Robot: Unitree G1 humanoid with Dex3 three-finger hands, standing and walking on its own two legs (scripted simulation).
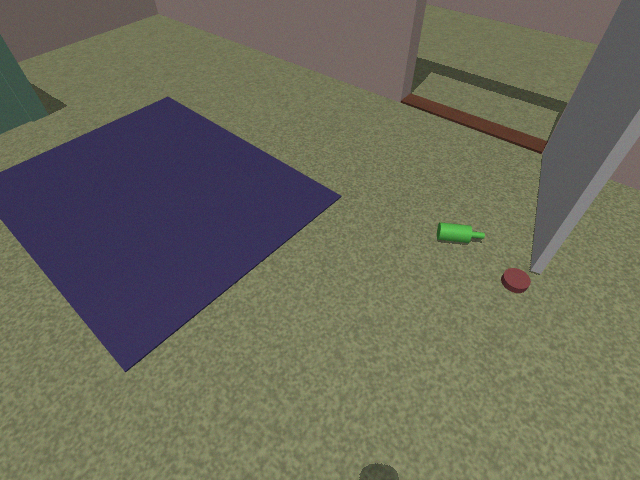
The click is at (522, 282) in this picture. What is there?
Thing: low tin
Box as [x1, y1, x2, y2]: [501, 268, 530, 292]
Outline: 507,269 501,277 503,285 507,289 514,292 524,291 530,283 527,274 522,270 516,268
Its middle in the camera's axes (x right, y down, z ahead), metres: +0.75 +0.17 +1.50
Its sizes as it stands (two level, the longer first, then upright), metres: 0.099 0.099 0.031
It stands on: the floor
